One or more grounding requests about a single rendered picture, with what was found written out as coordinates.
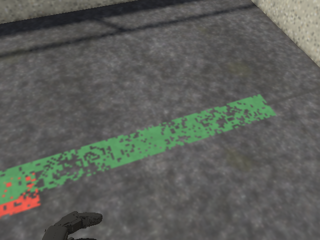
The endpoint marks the robot left hand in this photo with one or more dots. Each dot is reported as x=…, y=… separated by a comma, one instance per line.
x=71, y=223

